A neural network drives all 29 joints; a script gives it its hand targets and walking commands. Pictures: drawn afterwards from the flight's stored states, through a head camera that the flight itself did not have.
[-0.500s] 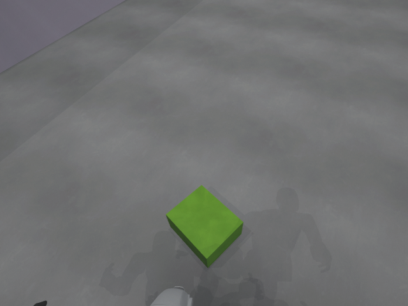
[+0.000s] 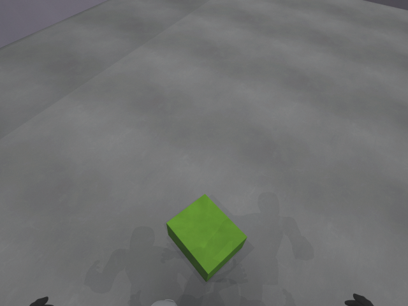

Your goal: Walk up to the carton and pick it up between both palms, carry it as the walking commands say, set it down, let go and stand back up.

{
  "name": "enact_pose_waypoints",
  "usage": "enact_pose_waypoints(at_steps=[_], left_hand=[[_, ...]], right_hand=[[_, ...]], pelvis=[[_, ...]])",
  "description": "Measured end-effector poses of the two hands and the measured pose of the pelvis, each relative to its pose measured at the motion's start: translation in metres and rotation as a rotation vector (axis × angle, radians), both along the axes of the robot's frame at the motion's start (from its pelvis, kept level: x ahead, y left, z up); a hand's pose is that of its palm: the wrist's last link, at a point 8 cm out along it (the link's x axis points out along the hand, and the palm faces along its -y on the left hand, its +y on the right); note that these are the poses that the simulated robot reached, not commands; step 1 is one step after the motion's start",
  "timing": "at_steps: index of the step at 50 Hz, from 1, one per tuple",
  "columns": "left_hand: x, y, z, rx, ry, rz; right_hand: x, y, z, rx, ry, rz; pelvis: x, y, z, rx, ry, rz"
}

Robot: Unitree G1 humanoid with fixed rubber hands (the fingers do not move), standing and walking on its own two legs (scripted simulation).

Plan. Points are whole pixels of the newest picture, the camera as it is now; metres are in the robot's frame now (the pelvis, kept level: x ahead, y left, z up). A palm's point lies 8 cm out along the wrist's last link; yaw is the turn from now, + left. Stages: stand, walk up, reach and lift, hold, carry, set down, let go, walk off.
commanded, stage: walk up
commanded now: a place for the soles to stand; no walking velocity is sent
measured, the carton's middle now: (205, 235) +0.51 -0.01 -0.68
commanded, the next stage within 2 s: none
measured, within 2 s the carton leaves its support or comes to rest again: neither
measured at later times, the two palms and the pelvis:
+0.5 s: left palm out of the picture +0.09 +0.33 -0.09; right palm out of the picture +0.12 -0.33 -0.07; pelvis +0.00 -0.01 +0.00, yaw +0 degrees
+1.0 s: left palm out of the picture +0.09 +0.13 -0.10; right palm out of the picture +0.17 -0.55 -0.08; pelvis +0.04 -0.22 -0.02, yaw +13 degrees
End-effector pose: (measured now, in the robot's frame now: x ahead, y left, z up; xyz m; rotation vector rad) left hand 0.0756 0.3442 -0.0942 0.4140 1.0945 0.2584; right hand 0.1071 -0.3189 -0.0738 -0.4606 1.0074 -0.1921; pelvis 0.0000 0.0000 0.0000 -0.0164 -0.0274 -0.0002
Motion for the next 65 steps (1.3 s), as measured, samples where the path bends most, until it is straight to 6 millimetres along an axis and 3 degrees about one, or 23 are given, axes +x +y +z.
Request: enact_pose_waypoints(at_steps=[5, 26, 28, 31, 36, 41, 44, 47, 50, 53, 58, 63, 65], left_hand=[[0.009, -0.003, 0.001, -0.003, -0.024, -0.007], [0.011, -0.012, 0.006, -0.007, -0.034, -0.012], [0.013, -0.014, 0.006, -0.026, -0.032, -0.010], [0.025, -0.027, 0.009, -0.061, -0.065, 0.000], [0.040, -0.064, 0.005, -0.106, -0.109, 0.007], [0.051, -0.118, -0.007, -0.134, -0.137, 0.019], [0.056, -0.155, -0.011, -0.127, -0.157, 0.034], [0.040, -0.188, -0.020, -0.107, -0.141, 0.088], [0.010, -0.213, -0.009, -0.096, -0.105, 0.155], [-0.008, -0.235, 0.010, -0.090, -0.093, 0.215], [-0.016, -0.269, 0.026, -0.080, -0.077, 0.260], [-0.010, -0.299, 0.019, -0.072, -0.084, 0.280], [-0.002, -0.310, 0.016, -0.070, -0.104, 0.278]], right_hand=[[0.008, -0.002, 0.003, -0.002, -0.030, 0.004], [0.012, -0.010, 0.004, 0.006, -0.054, 0.005], [0.008, -0.014, 0.004, -0.010, -0.043, 0.008], [-0.014, -0.031, 0.004, -0.057, 0.035, 0.019], [-0.044, -0.077, 0.014, -0.134, 0.139, 0.011], [-0.038, -0.135, 0.013, -0.180, 0.144, 0.020], [-0.018, -0.178, 0.004, -0.194, 0.137, 0.052], [0.019, -0.217, -0.011, -0.207, 0.107, 0.108], [0.058, -0.234, -0.004, -0.199, 0.073, 0.176], [0.084, -0.250, 0.012, -0.195, 0.077, 0.230], [0.108, -0.277, 0.023, -0.181, 0.091, 0.280], [0.125, -0.305, 0.013, -0.167, 0.098, 0.301], [0.123, -0.321, 0.013, -0.181, 0.118, 0.301]], pelvis=[[-0.001, -0.002, 0.000, 0.000, -0.007, -0.002], [-0.001, -0.011, 0.001, 0.008, -0.024, -0.004], [-0.001, -0.013, 0.001, 0.010, -0.021, 0.008], [0.000, -0.024, 0.002, 0.002, -0.011, 0.052], [0.007, -0.058, 0.002, 0.025, 0.000, 0.089], [0.019, -0.109, -0.008, 0.077, -0.010, 0.122], [0.027, -0.148, -0.018, 0.096, -0.004, 0.150], [0.033, -0.188, -0.030, 0.101, -0.011, 0.178], [0.037, -0.217, -0.019, 0.084, -0.008, 0.226], [0.043, -0.241, -0.001, 0.084, 0.007, 0.250], [0.054, -0.275, 0.014, 0.089, 0.026, 0.286], [0.068, -0.306, 0.005, 0.087, 0.018, 0.307], [0.075, -0.317, 0.002, 0.075, 0.013, 0.325]])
